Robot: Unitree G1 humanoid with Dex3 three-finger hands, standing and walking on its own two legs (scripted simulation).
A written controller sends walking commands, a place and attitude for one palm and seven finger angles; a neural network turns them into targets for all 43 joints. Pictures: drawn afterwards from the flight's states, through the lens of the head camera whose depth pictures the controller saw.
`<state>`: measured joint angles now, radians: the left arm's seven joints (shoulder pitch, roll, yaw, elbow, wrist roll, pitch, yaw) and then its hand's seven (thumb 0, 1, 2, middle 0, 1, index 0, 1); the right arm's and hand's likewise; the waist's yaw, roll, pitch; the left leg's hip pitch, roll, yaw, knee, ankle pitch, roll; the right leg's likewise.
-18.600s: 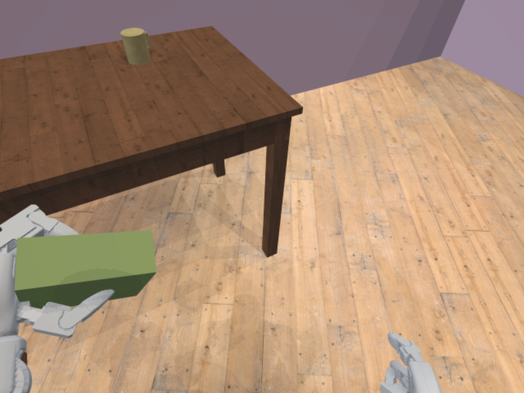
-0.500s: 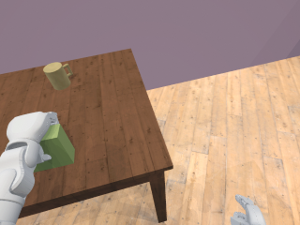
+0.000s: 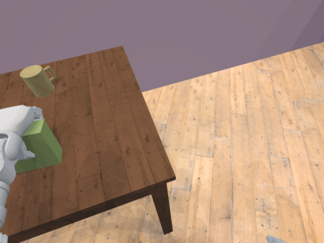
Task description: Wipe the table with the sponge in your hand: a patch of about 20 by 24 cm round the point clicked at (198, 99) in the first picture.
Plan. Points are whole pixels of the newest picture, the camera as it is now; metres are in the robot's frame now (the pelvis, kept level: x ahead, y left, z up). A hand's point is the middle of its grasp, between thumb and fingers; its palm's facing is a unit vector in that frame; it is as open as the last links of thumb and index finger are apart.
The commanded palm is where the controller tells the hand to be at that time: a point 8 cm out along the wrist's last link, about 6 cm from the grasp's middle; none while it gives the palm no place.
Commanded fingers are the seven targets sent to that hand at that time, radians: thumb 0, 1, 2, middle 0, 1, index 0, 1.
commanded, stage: wipe forward along the first lane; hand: left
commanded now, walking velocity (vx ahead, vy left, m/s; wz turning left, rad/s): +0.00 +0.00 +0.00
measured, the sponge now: (32, 152) +0.31 +0.38 +0.05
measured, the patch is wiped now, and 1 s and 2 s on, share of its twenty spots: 0.25 0.40 0.60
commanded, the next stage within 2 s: slide across to the middle lane in 0.46 s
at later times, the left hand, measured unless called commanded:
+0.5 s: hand (22, 120) +0.38 +0.41 +0.10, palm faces -0.13 -0.01 -0.99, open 9.3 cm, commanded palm +0.37 +0.40 +0.14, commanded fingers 0.00 0.10 1.30 -1.20 -1.60 -1.20 -1.60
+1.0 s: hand (38, 110) +0.41 +0.38 +0.10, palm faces -0.05 +0.00 -1.00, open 9.3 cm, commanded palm +0.39 +0.36 +0.16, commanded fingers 0.00 0.10 1.30 -1.20 -1.60 -1.20 -1.60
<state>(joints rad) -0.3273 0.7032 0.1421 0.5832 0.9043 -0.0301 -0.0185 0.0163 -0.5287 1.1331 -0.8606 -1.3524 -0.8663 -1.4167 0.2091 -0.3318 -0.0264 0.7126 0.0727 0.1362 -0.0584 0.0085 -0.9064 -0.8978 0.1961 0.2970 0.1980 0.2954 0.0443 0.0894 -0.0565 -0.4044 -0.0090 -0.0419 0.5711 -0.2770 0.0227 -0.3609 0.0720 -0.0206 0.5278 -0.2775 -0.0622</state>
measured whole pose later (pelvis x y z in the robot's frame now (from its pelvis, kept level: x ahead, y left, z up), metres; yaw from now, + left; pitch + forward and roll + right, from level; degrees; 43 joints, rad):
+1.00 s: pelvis +0.03 +0.05 +0.01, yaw +1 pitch +8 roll -2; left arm -0.55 0.61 -0.04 0.65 0.94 0.11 0.04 0.00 -0.50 1.13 -0.82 -1.41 -0.83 -1.47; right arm 0.18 -0.28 -0.01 0.72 0.07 0.19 -0.02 0.01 -0.91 -0.90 0.20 0.30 0.20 0.30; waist 0.03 0.07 -0.06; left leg -0.36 -0.07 -0.04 0.50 -0.28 0.07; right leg -0.29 0.01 -0.01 0.43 -0.27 0.00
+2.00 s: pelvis +0.03 +0.02 +0.01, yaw -1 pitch +4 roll -1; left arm -0.20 0.52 -0.06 0.23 0.90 0.32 0.06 0.01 -0.42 1.08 -0.76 -1.46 -0.77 -1.51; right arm 0.10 -0.30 0.01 0.65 0.08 0.18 0.00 0.01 -0.91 -0.90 0.19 0.30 0.20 0.30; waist 0.04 0.09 -0.08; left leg -0.26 -0.04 -0.02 0.47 -0.28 0.04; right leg -0.22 0.04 0.01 0.44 -0.29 -0.03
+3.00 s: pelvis +0.03 +0.02 +0.01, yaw -2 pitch +0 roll +0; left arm 0.21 0.41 -0.15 -0.28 0.93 0.48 0.11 0.03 -0.41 1.07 -0.69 -1.51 -0.80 -1.45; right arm 0.03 -0.27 0.03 0.62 0.07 0.17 0.04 0.01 -0.91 -0.90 0.19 0.30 0.20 0.30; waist 0.09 0.12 -0.05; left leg -0.19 -0.04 0.00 0.48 -0.29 0.04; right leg -0.18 0.04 0.03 0.48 -0.30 -0.03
